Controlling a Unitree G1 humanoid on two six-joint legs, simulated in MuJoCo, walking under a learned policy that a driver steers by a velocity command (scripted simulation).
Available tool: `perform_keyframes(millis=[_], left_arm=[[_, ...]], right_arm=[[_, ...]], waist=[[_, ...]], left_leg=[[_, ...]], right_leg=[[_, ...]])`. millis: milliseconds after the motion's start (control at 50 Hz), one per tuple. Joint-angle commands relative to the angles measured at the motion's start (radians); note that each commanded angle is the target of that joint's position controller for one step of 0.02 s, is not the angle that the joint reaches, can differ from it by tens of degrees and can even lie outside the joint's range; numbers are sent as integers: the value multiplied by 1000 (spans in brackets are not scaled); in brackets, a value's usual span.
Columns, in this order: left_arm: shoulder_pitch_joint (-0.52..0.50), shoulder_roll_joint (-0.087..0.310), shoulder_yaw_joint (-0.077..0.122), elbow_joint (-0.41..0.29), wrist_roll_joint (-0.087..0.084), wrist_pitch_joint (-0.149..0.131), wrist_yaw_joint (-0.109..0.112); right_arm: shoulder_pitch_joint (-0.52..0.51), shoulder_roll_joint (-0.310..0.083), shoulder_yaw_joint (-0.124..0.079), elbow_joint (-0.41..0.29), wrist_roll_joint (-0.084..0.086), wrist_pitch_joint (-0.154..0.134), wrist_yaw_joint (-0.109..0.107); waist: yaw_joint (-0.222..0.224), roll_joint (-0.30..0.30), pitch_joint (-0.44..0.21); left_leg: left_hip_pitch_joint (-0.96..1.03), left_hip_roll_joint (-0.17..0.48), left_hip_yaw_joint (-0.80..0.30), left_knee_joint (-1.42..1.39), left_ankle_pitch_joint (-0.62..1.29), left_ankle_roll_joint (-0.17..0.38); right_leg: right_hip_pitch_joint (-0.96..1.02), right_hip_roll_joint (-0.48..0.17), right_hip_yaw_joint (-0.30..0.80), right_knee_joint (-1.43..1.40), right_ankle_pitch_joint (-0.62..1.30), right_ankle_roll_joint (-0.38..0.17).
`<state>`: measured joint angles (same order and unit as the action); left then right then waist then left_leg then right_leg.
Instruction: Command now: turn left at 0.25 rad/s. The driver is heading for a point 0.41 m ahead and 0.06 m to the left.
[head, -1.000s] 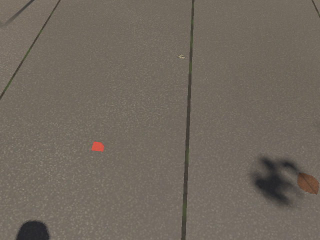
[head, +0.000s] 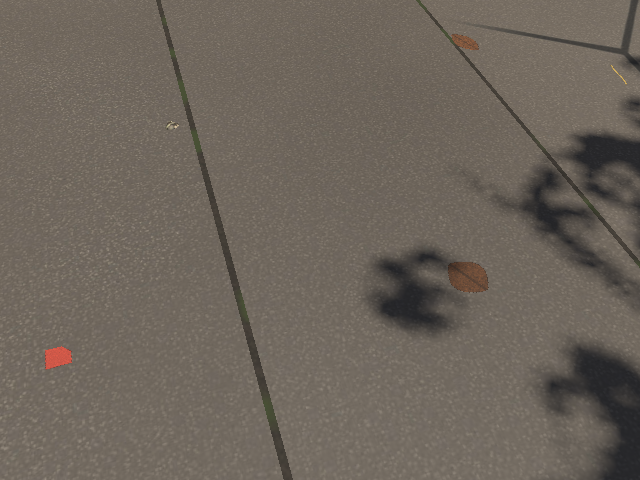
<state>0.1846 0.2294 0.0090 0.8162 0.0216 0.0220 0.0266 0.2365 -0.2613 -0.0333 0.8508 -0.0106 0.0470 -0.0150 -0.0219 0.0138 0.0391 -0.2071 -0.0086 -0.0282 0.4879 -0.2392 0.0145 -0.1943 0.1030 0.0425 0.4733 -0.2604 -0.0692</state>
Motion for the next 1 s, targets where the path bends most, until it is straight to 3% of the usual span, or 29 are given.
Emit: perform_keyframes(millis=[20,40,60,80,120,160,240,300,320,340,360,380,400,420,460,480,580,700,740,760,780,800,820,840,860,900,940,1000], left_arm=[[28,151,47,-64,-11,-10,12],[9,141,44,-52,-3,0,19],[-12,140,47,-56,-5,5,20],[-31,140,50,-59,-9,6,15],[-34,133,53,-65,-10,8,5],[-34,118,47,-66,-10,5,2],[-42,112,41,-88,-19,-1,6],[55,119,43,-71,-19,-12,15],[92,139,49,-62,-11,-18,23],[104,227,67,-67,5,-22,32],[13,330,87,-103,8,-14,28],[19,275,76,-105,19,-12,21],[-21,198,54,-116,12,-15,17],[-62,165,44,-126,9,-16,15],[-59,162,42,-130,6,-23,22],[-26,164,44,-122,6,-24,22],[91,192,60,-83,5,-25,15],[61,214,67,-60,6,-21,-13],[54,187,56,-44,-2,-15,-22],[76,134,39,-33,1,-16,-28],[70,36,12,-67,-1,-18,-39],[8,122,31,-83,12,-6,-29],[-24,182,54,-78,2,-1,-31],[11,178,60,-57,-11,-7,-43],[58,182,67,-29,-13,-14,-52],[92,166,72,10,7,-22,-61],[76,135,70,10,6,-23,-67],[14,116,71,-10,9,-20,-77]], right_arm=[[-6,-240,-50,-56,1,-37,-2],[18,-213,-48,-50,6,-38,9],[31,-183,-41,-48,0,-41,13],[31,-182,-45,-46,-5,-39,11],[1,-189,-57,-47,0,-28,-1],[-15,-181,-64,-53,3,-16,-1],[-6,-194,-82,-54,-1,0,8],[-81,-202,-89,-76,3,9,18],[-98,-187,-85,-86,9,8,17],[-64,-131,-72,-99,11,2,18],[-32,-94,-65,-110,9,-1,9],[-41,-176,-80,-97,-19,2,5],[-31,-182,-89,-77,-13,4,11],[-6,-171,-89,-59,-12,11,19],[14,-155,-84,-50,-13,21,41],[-3,-150,-80,-55,-11,23,47],[-99,-118,-59,-102,-4,31,58],[-85,-92,-37,-105,10,26,39],[-20,-51,-18,-72,-3,11,30],[26,-61,-14,-46,-19,-5,21],[113,-162,-30,-35,-34,-20,10],[140,-280,-66,-13,-30,-24,6],[102,-218,-51,-14,-34,-31,6],[42,-162,-32,-22,-27,-41,3],[-4,-134,-24,-33,-21,-51,-2],[2,-109,-18,-29,-18,-81,-9],[37,-106,-20,-16,-17,-103,-4],[90,-99,-22,7,-17,-118,-2]], waist=[[57,131,-45],[17,172,-39],[1,190,-31],[-7,161,-26],[19,120,-22],[16,115,-49],[-8,147,-88],[46,151,-101],[65,121,-98],[45,-57,-95],[18,-274,-66],[22,-169,-51],[-7,-97,-25],[-29,-88,-2],[-24,-152,-16],[-4,-151,-23],[64,-157,-45],[51,-199,-67],[6,-152,-90],[-7,-70,-106],[-37,190,-134],[-79,232,1],[-66,124,87],[-22,123,126],[10,135,125],[16,108,89],[10,79,70],[-10,70,91]], left_leg=[[82,217,-316,-124,411,121],[47,307,-417,-154,503,213],[59,325,-454,-179,510,253],[66,306,-439,-189,471,264],[72,231,-366,-176,430,227],[100,169,-320,-158,401,194],[87,158,-370,-136,359,184],[-9,116,-396,-96,303,126],[-86,74,-382,-61,186,77],[-208,-14,-289,84,-38,21],[-337,-169,-88,281,-314,-15],[-305,-77,-97,477,-334,-14],[-284,-67,-103,552,-284,-8],[-280,-57,-86,609,-228,-13],[-315,-50,-48,643,-176,-36],[-325,-49,-33,629,-172,-49],[-325,-31,-10,464,-210,-65],[-98,-46,67,170,-210,-13],[114,-52,87,-133,-28,22],[299,12,-2,-214,-5,39],[445,287,-344,-300,-258,103],[223,406,-469,-359,-314,218],[163,369,-420,-386,-407,227],[138,314,-344,-410,-412,189],[160,268,-269,-426,-351,146],[204,234,-155,-414,-163,128],[232,243,-93,-408,-72,134],[255,260,-42,-418,-31,154]], right_leg=[[-101,-75,37,88,79,3],[-108,-28,-22,163,-106,26],[-156,-16,-14,274,-242,30],[-200,-19,2,381,-289,36],[-245,-47,21,448,-245,58],[-246,-41,-3,389,-213,85],[-176,-32,-15,236,-184,93],[4,-14,-26,-15,-63,72],[99,-43,-2,-147,4,62],[175,-248,204,-270,-97,20],[110,-472,455,-316,-54,-96],[22,-507,431,-277,58,-165],[-16,-447,335,-257,130,-161],[-26,-381,228,-237,193,-133],[50,-315,108,-198,341,-109],[85,-311,81,-182,398,-113],[211,-371,69,-138,505,-156],[124,-365,35,-66,594,-148],[15,-327,28,-51,283,-97],[-129,-285,11,-16,52,-47],[-342,-163,-100,222,-278,10],[-416,-105,-75,360,-354,13],[-431,-119,25,448,-279,1],[-445,-114,54,471,-201,-3],[-443,-116,58,476,-140,2],[-444,-116,44,541,-44,15],[-485,-127,33,581,8,30],[-574,-147,24,576,56,60]])
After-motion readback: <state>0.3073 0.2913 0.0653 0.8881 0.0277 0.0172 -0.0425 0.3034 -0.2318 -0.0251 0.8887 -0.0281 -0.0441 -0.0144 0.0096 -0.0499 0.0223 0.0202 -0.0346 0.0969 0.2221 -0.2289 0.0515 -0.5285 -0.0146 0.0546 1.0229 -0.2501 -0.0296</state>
